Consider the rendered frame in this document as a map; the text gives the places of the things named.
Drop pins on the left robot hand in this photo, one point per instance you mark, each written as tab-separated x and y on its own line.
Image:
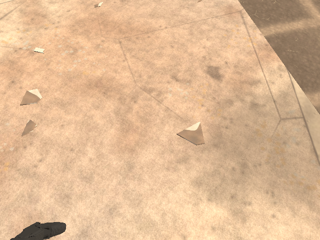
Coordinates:
41	231

